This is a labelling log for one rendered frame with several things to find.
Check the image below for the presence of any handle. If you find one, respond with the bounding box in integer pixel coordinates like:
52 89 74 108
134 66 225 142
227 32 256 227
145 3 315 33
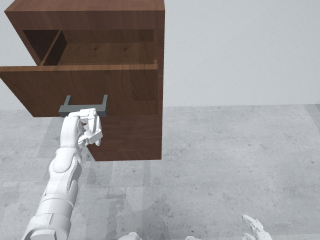
58 94 109 118

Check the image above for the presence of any drawer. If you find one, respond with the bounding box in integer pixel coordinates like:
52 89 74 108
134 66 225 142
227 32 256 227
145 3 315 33
0 29 158 118

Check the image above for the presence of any cabinet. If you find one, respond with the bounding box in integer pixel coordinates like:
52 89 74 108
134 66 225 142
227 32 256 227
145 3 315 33
4 0 165 162

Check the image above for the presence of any robot left hand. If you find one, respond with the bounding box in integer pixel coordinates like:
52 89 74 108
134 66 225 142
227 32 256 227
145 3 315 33
60 108 103 153

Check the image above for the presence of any robot left forearm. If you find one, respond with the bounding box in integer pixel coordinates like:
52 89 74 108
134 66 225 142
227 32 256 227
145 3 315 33
21 147 82 240

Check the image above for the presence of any robot left shin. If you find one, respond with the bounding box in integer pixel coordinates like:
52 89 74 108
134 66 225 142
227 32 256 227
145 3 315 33
128 232 139 237

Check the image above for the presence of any robot right hand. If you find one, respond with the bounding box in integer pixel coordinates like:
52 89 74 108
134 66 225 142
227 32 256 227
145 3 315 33
241 214 273 240

